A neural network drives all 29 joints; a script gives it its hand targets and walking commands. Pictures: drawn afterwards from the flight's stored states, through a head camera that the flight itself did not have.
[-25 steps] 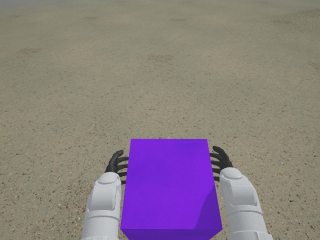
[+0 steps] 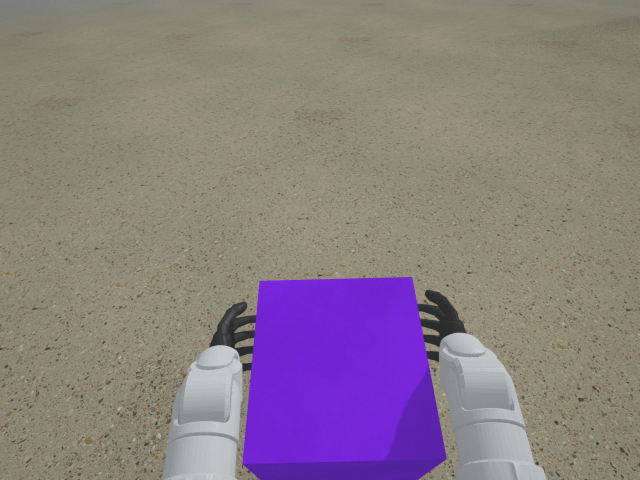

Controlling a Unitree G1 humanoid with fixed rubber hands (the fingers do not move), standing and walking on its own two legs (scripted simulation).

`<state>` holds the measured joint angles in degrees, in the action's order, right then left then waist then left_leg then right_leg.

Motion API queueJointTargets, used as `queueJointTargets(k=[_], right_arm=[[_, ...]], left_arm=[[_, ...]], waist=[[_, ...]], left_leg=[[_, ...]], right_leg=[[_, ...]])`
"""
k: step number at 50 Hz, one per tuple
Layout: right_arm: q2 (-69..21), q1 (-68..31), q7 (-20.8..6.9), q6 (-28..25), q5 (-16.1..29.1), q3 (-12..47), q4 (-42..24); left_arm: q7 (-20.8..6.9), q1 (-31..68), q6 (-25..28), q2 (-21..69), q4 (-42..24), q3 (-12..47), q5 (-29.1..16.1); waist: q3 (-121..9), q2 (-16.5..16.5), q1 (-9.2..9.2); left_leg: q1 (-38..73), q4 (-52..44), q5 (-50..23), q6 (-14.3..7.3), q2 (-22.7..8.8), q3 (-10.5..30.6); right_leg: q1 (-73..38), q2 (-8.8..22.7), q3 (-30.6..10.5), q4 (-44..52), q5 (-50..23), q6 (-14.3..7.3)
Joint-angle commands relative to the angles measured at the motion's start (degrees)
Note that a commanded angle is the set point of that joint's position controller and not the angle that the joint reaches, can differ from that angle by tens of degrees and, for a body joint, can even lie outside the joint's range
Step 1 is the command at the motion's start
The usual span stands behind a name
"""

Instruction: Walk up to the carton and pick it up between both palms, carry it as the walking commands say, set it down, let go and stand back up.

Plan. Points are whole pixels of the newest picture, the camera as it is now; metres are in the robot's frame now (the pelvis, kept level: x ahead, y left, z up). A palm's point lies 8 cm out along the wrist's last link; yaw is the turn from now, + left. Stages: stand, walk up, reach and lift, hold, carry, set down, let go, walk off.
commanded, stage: hold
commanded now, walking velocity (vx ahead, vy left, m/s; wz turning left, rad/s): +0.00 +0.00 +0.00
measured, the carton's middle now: (337, 390) +0.28 +0.00 -0.03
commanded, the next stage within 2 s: carry in 0.98 s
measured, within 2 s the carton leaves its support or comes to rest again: neither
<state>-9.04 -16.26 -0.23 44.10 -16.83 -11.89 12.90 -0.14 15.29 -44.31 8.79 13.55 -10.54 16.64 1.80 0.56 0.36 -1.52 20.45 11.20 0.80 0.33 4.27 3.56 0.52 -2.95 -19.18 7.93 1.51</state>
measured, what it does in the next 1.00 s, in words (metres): stands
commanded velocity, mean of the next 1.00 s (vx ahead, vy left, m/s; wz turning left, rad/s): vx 0.00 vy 0.01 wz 0.00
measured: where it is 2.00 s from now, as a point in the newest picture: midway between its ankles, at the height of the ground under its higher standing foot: outside the picture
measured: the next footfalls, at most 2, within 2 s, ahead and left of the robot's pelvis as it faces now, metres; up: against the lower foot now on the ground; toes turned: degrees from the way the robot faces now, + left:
right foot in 1.86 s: -0.04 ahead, +0.03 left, +0.00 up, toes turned -10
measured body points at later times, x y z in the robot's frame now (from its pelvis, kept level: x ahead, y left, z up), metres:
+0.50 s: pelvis +0.00 +0.00 +0.00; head -0.04 +0.00 +0.45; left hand +0.30 +0.14 +0.04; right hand +0.30 -0.15 +0.04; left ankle +0.01 +0.13 -0.75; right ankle +0.04 -0.14 -0.75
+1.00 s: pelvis +0.00 +0.00 +0.00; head -0.04 +0.00 +0.45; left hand +0.30 +0.14 +0.04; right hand +0.30 -0.15 +0.05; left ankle +0.01 +0.13 -0.75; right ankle +0.04 -0.14 -0.75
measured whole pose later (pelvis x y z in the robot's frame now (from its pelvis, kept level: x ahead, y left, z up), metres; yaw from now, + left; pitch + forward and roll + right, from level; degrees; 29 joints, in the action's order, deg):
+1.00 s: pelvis +0.00 +0.00 +0.00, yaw +0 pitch -5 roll +0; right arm -8.8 -15.3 0.2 44.4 -16.5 -10.8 10.8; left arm 0.6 14.6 -45.3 8.6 11.6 -9.1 15.7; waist -0.5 0.5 0.2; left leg -6.0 23.3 12.0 0.9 0.7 4.3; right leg 8.1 0.7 -3.0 -22.2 8.9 1.8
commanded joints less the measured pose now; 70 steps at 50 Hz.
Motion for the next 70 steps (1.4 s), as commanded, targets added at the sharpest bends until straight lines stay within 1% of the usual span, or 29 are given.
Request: queueJointTargets(k=[1, 22, 32, 48, 49, 50, 51, 52, 53, 55, 56, 57, 58, 59, 60, 61, 62, 63, 64, 65, 66, 67, 68, 69, 70], right_arm=[[-54.17, -23.48, -14.17, -1.52, 15.05, 28.74, -1.25], [-53.23, -20.73, -13.83, -1.24, 15.17, 29.60, -3.25], [-53.11, -20.57, -13.77, -1.27, 15.01, 29.58, -3.54], [-53.62, -21.77, -13.91, -1.43, 14.54, 28.91, -2.37], [-55.23, -23.88, -13.38, -1.54, 16.17, 32.02, -5.27], [-55.08, -23.46, -13.16, -1.22, 16.23, 31.76, -4.44], [-54.80, -23.67, -12.90, -0.69, 16.83, 32.27, -4.50], [-54.81, -24.17, -12.59, -0.07, 17.68, 33.42, -5.07], [-54.96, -24.66, -12.27, 0.76, 18.69, 34.72, -6.01], [-54.82, -25.10, -11.54, 3.10, 21.64, 37.94, -9.75], [-54.41, -24.68, -11.08, 4.49, 23.01, 39.49, -11.65], [-53.82, -24.04, -10.72, 6.01, 24.36, 40.80, -13.36], [-53.22, -23.31, -10.38, 7.42, 25.52, 41.94, -14.91], [-52.57, -22.96, -10.01, 8.82, 26.73, 43.07, -16.89], [-52.10, -22.73, -9.74, 10.38, 27.83, 44.08, -18.81], [-51.52, -21.93, -9.46, 12.00, 28.82, 44.83, -20.59], [-50.67, -20.41, -9.07, 13.61, 29.97, 45.38, -22.73], [-50.16, -18.92, -8.71, 15.25, 31.13, 45.91, -24.71], [-49.78, -17.39, -8.39, 16.72, 31.62, 46.17, -25.84], [-49.54, -17.24, -8.10, 18.01, 31.66, 46.26, -27.08], [-49.52, -17.48, -7.91, 19.08, 31.81, 46.75, -28.87], [-49.39, -17.43, -7.76, 19.92, 31.92, 46.98, -30.45], [-49.15, -16.92, -7.64, 20.67, 32.10, 46.85, -31.99], [-48.71, -17.00, -7.70, 21.80, 32.43, 46.83, -34.02], [-48.88, -16.90, -7.82, 22.81, 32.98, 46.95, -34.73]], left_arm=[[-14.00, 28.24, 3.25, 52.33, -4.86, 28.62, -15.48], [-13.36, 25.68, 2.92, 51.59, -7.58, 29.71, -15.84], [-13.27, 25.72, 3.00, 51.29, -8.05, 29.83, -15.82], [-13.63, 27.33, 3.28, 51.49, -6.85, 29.23, -15.55], [-12.76, 31.18, 2.75, 51.25, -9.92, 31.73, -17.14], [-12.29, 30.34, 2.46, 51.88, -8.75, 31.00, -17.43], [-11.90, 30.27, 1.89, 52.15, -8.74, 31.25, -17.65], [-11.59, 30.25, 1.31, 52.32, -9.44, 32.08, -18.33], [-11.28, 29.98, 0.62, 52.25, -10.10, 32.81, -18.99], [-10.55, 29.77, -1.45, 52.52, -13.77, 35.37, -21.51], [-10.18, 28.86, -2.82, 52.38, -15.34, 36.71, -22.66], [-9.72, 27.44, -4.32, 51.97, -16.50, 37.91, -23.50], [-9.35, 26.68, -5.87, 51.71, -18.04, 39.28, -24.62], [-9.06, 26.60, -7.47, 51.38, -20.47, 40.83, -26.04], [-8.81, 26.39, -9.17, 51.27, -22.83, 42.41, -27.33], [-8.56, 25.91, -10.94, 51.12, -24.98, 43.69, -28.53], [-8.22, 25.02, -12.78, 50.73, -27.63, 44.62, -29.80], [-7.99, 24.03, -14.69, 50.21, -30.31, 45.49, -30.94], [-8.07, 23.09, -16.53, 49.57, -32.47, 46.25, -31.84], [-8.29, 23.22, -18.05, 49.61, -33.65, 47.00, -32.78], [-8.49, 23.17, -19.15, 49.91, -34.80, 47.67, -33.75], [-8.69, 23.76, -20.04, 50.14, -36.32, 47.89, -34.82], [-8.80, 23.84, -20.85, 50.37, -37.75, 48.01, -35.72], [-8.70, 21.99, -21.42, 50.22, -37.48, 47.34, -35.41], [-8.56, 20.18, -21.95, 49.79, -37.13, 46.87, -35.13]], waist=[[-12.30, -0.33, -0.03], [-12.62, -0.28, -0.07], [-12.34, -0.23, -0.20], [-12.26, -0.37, -0.38], [-14.48, -2.19, -0.42], [-16.51, -1.21, -0.42], [-17.39, -0.55, -0.41], [-18.00, -1.28, -0.48], [-18.32, -3.05, -0.63], [-20.10, -6.84, -0.94], [-21.34, -8.46, -1.09], [-22.00, -10.24, -1.14], [-22.19, -10.04, -1.07], [-22.31, -8.62, -0.96], [-22.66, -6.07, -0.77], [-23.45, -2.21, -0.68], [-24.41, 2.58, -0.71], [-24.35, 5.71, -0.66], [-23.10, 8.20, -0.73], [-21.63, 9.13, -0.94], [-20.94, 8.58, -1.15], [-21.10, 7.09, -1.16], [-22.46, 4.80, -1.02], [-23.15, -3.69, -1.11], [-23.44, -14.09, -1.26]], left_leg=[[-4.34, -4.81, -3.68, -0.85, 5.08, -0.53], [-3.27, -4.68, -7.10, -0.83, 5.13, -0.44], [-3.85, -4.58, -6.13, -0.90, 5.08, -0.50], [-4.68, -4.46, -4.23, -0.98, 5.06, -0.67], [-11.53, 1.93, 2.85, -0.13, -5.07, 0.31], [-11.21, 4.11, 2.94, -0.50, -4.83, 1.23], [-12.55, 5.63, 2.75, -0.43, -4.44, 0.86], [-13.87, 7.46, 2.13, -0.54, -3.93, 0.22], [-15.87, 9.66, 0.71, -0.64, -3.51, -0.19], [-18.45, 13.44, -0.84, -0.93, -2.72, -1.33], [-19.33, 14.78, -0.69, -1.14, -2.32, -1.96], [-19.49, 14.25, 2.55, -1.45, -1.68, -2.95], [-19.21, 12.98, 2.93, -1.87, -1.63, -3.42], [-18.91, 11.42, 0.81, -2.42, -1.75, -3.05], [-17.51, 10.57, -3.56, -3.10, -2.56, -2.01], [-15.69, 10.28, -9.51, -4.11, -4.29, 0.01], [-13.65, 9.94, -16.04, -5.58, -6.71, 3.10], [-12.31, 9.43, -20.64, -7.35, -8.50, 5.21], [-13.41, 8.23, -22.54, -9.42, -9.93, 7.11], [-15.21, 7.48, -23.13, -10.62, -10.54, 7.92], [-16.35, 8.04, -22.90, -10.87, -9.92, 6.91], [-17.53, 10.19, -22.01, -10.14, -8.56, 5.04], [-20.97, 13.24, -19.53, -8.62, -7.29, 3.42], [-25.68, 19.40, -14.54, -5.72, -3.74, -0.70], [-30.67, 27.02, 0.28, -2.71, -0.27, -4.56]], right_leg=[[-7.38, -5.66, 0.28, 2.00, -3.38, -0.71], [-8.08, -5.79, 0.04, 1.95, -6.82, -0.84], [-7.81, -5.75, 0.00, 1.78, -5.77, -0.94], [-7.38, -5.60, 0.03, 1.77, -3.63, -0.95], [6.08, 7.08, -0.34, -3.49, 5.81, -0.75], [8.02, 7.96, -2.92, -3.56, 7.67, -1.23], [9.60, 9.20, -3.91, -3.50, 8.36, -1.72], [9.82, 10.22, -4.85, -3.72, 7.70, -2.16], [9.39, 11.39, -6.05, -4.08, 5.42, -2.68], [8.12, 13.55, -7.98, -5.10, -0.95, -4.05], [7.30, 14.57, -8.66, -5.82, -4.35, -4.76], [7.47, 15.28, -9.30, -6.38, -6.54, -5.33], [8.09, 15.02, -8.51, -7.48, -8.52, -5.21], [8.75, 14.05, -6.60, -9.51, -9.09, -4.51], [10.38, 12.59, -4.52, -12.38, -9.41, -3.50], [12.47, 10.57, -1.78, -16.31, -8.85, -2.32], [15.31, 7.82, 1.52, -21.50, -6.86, -1.20], [18.44, 5.53, 4.05, -25.17, -1.41, -0.42], [20.10, 3.42, 6.76, -26.88, 7.43, -0.17], [20.04, 2.52, 8.75, -26.21, 13.33, -0.33], [18.73, 2.37, 9.46, -23.54, 14.29, -0.81], [15.92, 2.92, 9.29, -19.01, 10.69, -1.50], [10.46, 5.65, 7.02, -15.73, 4.80, -2.34], [6.48, 12.43, -1.51, -13.51, -5.52, -4.96], [3.61, 21.85, -12.58, -7.79, -17.82, -9.23]])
